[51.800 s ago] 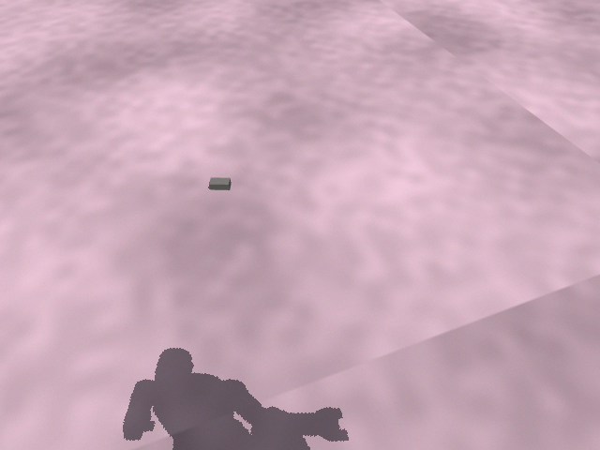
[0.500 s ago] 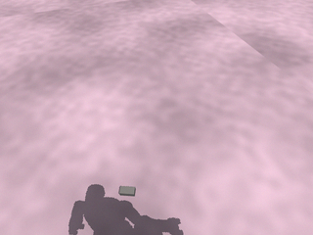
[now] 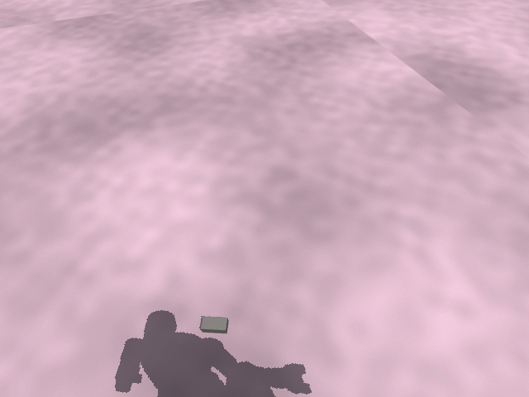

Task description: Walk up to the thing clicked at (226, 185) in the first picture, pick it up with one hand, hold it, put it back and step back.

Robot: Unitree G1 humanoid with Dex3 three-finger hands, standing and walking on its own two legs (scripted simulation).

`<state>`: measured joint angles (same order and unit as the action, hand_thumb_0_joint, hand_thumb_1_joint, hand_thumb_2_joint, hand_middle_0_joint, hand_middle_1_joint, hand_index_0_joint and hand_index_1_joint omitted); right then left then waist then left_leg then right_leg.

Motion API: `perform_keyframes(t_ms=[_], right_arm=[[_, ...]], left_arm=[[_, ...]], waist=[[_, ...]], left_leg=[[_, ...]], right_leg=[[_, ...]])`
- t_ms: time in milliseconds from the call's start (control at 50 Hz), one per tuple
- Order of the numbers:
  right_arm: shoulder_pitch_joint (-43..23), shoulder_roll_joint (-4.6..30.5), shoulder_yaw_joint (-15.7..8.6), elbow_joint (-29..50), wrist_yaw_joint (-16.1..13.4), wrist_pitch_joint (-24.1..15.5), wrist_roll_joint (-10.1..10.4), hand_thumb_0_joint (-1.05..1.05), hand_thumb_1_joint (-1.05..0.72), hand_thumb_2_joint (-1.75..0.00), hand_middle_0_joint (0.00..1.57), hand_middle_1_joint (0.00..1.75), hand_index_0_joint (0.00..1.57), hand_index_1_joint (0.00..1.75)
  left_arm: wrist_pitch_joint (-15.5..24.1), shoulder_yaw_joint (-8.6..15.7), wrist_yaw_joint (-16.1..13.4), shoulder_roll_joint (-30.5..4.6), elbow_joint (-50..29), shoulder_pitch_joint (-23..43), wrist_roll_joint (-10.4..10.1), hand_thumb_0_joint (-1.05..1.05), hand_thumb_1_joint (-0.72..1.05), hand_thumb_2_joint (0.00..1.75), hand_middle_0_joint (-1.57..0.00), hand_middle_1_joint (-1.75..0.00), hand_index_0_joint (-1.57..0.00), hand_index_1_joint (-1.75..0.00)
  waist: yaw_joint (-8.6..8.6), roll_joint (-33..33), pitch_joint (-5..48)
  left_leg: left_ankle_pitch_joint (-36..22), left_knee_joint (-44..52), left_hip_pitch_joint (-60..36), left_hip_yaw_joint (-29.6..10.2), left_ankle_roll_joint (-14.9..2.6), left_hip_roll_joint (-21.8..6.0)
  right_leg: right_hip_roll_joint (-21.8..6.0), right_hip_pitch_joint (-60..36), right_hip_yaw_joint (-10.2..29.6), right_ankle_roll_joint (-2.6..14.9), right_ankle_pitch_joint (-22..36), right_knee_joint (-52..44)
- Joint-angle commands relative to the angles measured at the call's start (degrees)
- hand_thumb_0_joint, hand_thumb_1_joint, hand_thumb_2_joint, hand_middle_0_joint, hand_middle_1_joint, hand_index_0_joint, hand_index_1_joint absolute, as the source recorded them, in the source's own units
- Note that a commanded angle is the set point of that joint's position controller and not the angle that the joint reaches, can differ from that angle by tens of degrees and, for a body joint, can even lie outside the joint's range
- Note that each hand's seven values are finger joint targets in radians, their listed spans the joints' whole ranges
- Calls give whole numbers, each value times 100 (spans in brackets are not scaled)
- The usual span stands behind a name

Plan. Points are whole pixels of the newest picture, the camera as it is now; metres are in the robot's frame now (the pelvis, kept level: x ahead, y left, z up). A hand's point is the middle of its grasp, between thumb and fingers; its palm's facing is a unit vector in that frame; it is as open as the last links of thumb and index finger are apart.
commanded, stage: stand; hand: left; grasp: from above
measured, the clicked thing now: (214, 324) +0.49 +0.22 -0.76
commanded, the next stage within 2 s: step back in 0.44 s
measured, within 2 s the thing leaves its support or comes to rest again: neither
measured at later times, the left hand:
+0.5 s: hand out of the picture +0.08 +0.25 -0.16, palm faces +0.00 -0.94 -0.35, open 7.4 cm
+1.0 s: hand out of the picture +0.05 +0.30 -0.18, palm faces -0.12 -0.92 -0.37, open 7.4 cm
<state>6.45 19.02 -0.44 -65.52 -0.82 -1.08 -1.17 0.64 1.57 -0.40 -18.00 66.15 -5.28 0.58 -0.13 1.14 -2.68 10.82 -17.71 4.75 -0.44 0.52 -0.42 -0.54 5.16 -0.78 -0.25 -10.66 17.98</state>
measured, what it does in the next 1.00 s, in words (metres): walks backwards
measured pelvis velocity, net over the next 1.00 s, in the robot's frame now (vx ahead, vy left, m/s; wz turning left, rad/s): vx -0.10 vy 0.04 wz -0.07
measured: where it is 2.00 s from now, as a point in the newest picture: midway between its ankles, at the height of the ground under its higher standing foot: outside the picture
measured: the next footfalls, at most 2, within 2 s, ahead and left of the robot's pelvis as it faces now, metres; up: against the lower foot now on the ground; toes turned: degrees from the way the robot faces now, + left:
right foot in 1.16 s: -0.13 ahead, -0.10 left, +0.00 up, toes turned -3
left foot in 1.46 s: -0.19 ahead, +0.13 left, +0.00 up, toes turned -5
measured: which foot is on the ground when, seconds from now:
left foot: down 0.00-1.00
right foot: down 0.00-0.74, up 0.76-1.00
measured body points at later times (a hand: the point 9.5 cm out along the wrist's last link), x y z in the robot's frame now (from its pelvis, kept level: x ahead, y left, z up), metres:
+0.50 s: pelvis -0.01 +0.00 +0.00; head +0.02 -0.01 +0.45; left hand +0.08 +0.30 -0.13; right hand +0.06 -0.30 -0.14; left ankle -0.01 +0.12 -0.75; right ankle -0.01 -0.12 -0.75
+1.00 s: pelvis -0.10 +0.04 -0.02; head -0.02 +0.06 +0.42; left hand +0.05 +0.34 -0.15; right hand -0.04 -0.28 -0.13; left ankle -0.05 +0.13 -0.75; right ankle -0.14 -0.10 -0.68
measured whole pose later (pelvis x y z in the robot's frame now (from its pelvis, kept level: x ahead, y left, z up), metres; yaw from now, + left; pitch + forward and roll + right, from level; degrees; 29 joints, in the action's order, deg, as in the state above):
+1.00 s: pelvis -0.10 +0.04 -0.02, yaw -4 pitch -1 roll -1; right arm 8.6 20.0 -3.1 -50.8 -1.0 0.7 -1.6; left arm -3.2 3.8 -1.1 -23.1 49.6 -5.3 0.9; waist -1.7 -2.0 -11.7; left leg 14.8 -34.1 18.1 1.4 -3.0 0.0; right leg 5.9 24.2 8.4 -0.8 -30.1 63.1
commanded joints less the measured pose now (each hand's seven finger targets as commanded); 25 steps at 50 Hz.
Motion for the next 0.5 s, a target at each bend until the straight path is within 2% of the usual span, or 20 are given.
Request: perform_keyframes(t_ms=[0, 100, 160, 200, 240, 300, 360, 400, 420, 460, 480], right_arm=[[-200, 1126, -188, 303, -38, -70, 35, 0, -90, -90, 20, 30, 20, 30], [-179, 1137, -193, 302, -28, -76, 23, 0, -90, -90, 20, 30, 20, 30], [-143, 1195, -199, 282, -26, -81, 34, 0, -90, -90, 20, 30, 20, 30], [-220, 1174, -202, 307, -14, -81, 32, 0, -90, -90, 20, 30, 20, 30], [-150, 1132, -185, 309, -8, -79, 34, 0, -90, -90, 20, 30, 20, 30], [-173, 1194, -194, 316, -14, -87, 28, 0, -90, -90, 20, 30, 20, 30], [-183, 1173, -176, 325, -15, -90, 39, 0, -90, -90, 20, 30, 20, 30], [-135, 1188, -181, 305, -14, -87, 39, 0, -90, -90, 20, 30, 20, 30], [-392, 1490, -311, 479, 10, 32, 81, 0, -90, -90, 20, 30, 20, 30], [-181, 1377, -316, 617, 18, 94, 161, 0, -90, -90, 20, 30, 20, 30], [-159, 1411, -346, 710, 28, 118, 158, 0, -90, -90, 20, 30, 20, 30]], left_arm=[[93, 173, -85, -1165, -282, 141, 2, 0, 90, 90, -20, -30, -20, -30], [113, 193, -82, -1251, -345, 220, -9, 0, 90, 90, -20, -30, -20, -30], [114, 179, -67, -1212, -339, 188, -8, 0, 90, 90, -20, -30, -20, -30], [124, 170, -64, -1208, -348, 145, 0, 0, 90, 90, -20, -30, -20, -30], [129, 178, -65, -1266, -352, 198, -7, 0, 90, 90, -20, -30, -20, -30], [135, 164, -68, -1237, -378, 178, -5, 0, 90, 90, -20, -30, -20, -30], [129, 146, -60, -1208, -362, 91, -10, 0, 90, 90, -20, -30, -20, -30], [131, 155, -63, -1264, -370, 180, -14, 0, 90, 90, -20, -30, -20, -30], [68, 361, -81, -1729, -582, 128, -109, 0, 90, 90, -20, -30, -20, -30], [46, 379, -114, -1670, -770, -41, -134, 0, 90, 90, -20, -30, -20, -30], [35, 387, -118, -1663, -886, -57, -127, 0, 90, 90, -20, -30, -20, -30]], waist=[[25, -212, 298], [3, -131, 353], [-2, -70, 306], [37, -115, 400], [-11, -167, 368], [5, -53, 422], [33, -77, 403], [-6, -156, 416], [7, -251, -192], [-24, -255, 298], [-50, -292, 570]], left_leg=[[-933, 257, -18, -481, -140, -666], [-904, 232, 65, -444, -153, -682], [-750, 263, 110, -438, -146, -670], [-916, 242, -11, -469, -156, -703], [-752, 286, 95, -456, -149, -669], [-1010, 225, 39, -446, -154, -693], [-983, 237, 5, -453, -153, -692], [-979, 237, 1, -455, -156, -708], [-1704, -362, 420, -525, -248, -599], [-2033, -782, 312, -390, -289, -553], [-2009, -989, 272, -329, -325, -511]], right_leg=[[-643, 35, 479, 90, 878, -249], [-700, -108, 554, 139, 998, -227], [-685, -61, 583, 125, 869, -278], [-673, -44, 530, 136, 958, -222], [-667, -87, 549, 126, 820, -267], [-692, -101, 560, 129, 1109, -238], [-684, -47, 543, 107, 1056, -219], [-690, -87, 558, 125, 1059, -204], [-602, 413, 651, 160, 2114, 236], [-675, 198, 646, 329, 2591, 496], [-706, 155, 696, 417, 2664, 596]])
